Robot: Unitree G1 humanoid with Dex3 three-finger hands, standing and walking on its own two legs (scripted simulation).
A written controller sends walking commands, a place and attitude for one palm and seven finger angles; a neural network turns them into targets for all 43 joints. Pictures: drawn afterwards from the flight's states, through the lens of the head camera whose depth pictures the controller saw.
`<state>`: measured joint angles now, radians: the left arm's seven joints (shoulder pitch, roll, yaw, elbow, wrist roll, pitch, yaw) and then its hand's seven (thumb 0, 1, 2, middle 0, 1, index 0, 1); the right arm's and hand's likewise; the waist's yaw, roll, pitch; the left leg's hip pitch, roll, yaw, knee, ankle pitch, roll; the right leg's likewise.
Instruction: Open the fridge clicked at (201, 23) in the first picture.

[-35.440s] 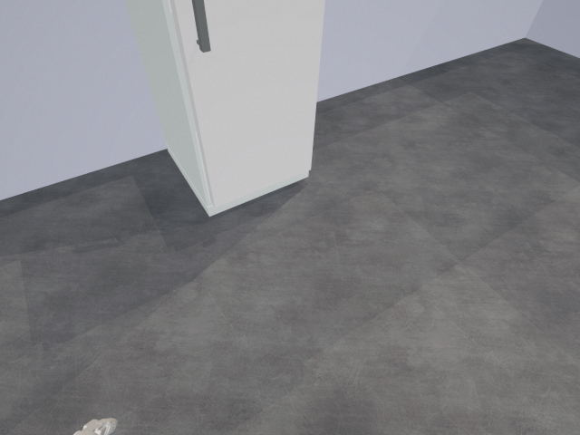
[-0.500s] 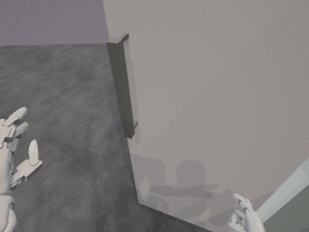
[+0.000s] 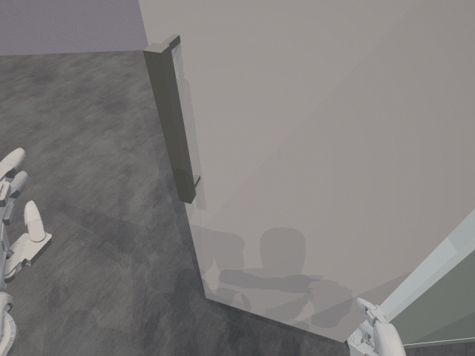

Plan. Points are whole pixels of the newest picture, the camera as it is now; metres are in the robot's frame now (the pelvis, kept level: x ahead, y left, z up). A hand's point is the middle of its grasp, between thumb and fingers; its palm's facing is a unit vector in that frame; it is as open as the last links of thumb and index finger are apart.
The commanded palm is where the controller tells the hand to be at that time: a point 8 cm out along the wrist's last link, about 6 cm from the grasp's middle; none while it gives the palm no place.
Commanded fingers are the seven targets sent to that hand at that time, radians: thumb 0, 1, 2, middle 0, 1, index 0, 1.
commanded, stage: step back with the hand held close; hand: left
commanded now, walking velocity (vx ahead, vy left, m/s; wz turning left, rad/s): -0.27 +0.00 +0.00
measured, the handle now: (181, 132) +0.42 +0.15 +0.18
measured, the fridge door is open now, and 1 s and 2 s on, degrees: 68 68 68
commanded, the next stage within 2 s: stop stepping back and stand still in 1.10 s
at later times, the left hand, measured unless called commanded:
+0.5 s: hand out of the picture +0.13 +0.29 +0.16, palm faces +0.47 -0.77 -0.43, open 7.4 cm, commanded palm +0.07 +0.32 +0.18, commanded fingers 0.00 0.90 0.90 -0.20 -0.30 -0.20 -0.30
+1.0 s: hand out of the picture +0.06 +0.27 +0.17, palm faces +0.33 -0.81 -0.49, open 7.4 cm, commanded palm +0.00 +0.32 +0.18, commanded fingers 0.00 0.90 0.90 -0.20 -0.30 -0.20 -0.30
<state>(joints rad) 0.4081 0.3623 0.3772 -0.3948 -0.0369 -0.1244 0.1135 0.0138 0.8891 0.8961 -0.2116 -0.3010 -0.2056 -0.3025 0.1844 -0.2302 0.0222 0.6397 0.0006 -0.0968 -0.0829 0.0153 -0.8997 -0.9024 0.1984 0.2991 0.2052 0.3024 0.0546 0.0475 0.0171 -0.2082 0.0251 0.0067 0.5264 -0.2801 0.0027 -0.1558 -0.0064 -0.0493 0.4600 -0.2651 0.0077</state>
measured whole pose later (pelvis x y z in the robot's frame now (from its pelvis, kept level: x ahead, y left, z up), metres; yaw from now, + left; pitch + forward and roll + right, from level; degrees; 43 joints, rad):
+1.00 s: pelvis -0.15 +0.03 +0.00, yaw -3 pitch +2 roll -2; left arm 0.50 0.45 0.39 -0.51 -0.04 -0.22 0.12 0.01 0.89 0.90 -0.21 -0.30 -0.21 -0.30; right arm 0.13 -0.18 0.01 0.64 0.01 -0.09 -0.07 0.01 -0.90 -0.90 0.20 0.30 0.21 0.30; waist 0.05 0.02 0.02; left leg -0.48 0.02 0.02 0.61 -0.24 0.01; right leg -0.17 0.05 0.00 0.42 -0.29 -0.02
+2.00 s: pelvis -0.29 +0.07 -0.01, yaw +1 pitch -4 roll -1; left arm 0.46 0.37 0.41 -0.40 -0.02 -0.19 0.15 0.01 0.89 0.90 -0.21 -0.30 -0.21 -0.30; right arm 0.24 -0.21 0.00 0.67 -0.01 -0.11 -0.08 0.02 -0.90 -0.90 0.20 0.30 0.21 0.30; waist 0.02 -0.03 0.02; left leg -0.29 0.00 0.05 0.64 -0.27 0.03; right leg -0.32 0.00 -0.02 0.74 -0.39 -0.01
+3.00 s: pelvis -0.28 +0.06 -0.01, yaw +4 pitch -1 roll +0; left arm 0.27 0.20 -0.02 0.85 0.03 0.05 0.00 0.01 0.93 0.90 -0.21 -0.30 -0.20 -0.30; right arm 0.21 -0.26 0.00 0.91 -0.03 0.02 0.00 0.01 -0.90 -0.90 0.20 0.30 0.20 0.30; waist -0.02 -0.04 0.06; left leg -0.31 -0.02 0.01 0.56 -0.24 0.03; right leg -0.28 0.00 -0.04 0.57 -0.29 -0.02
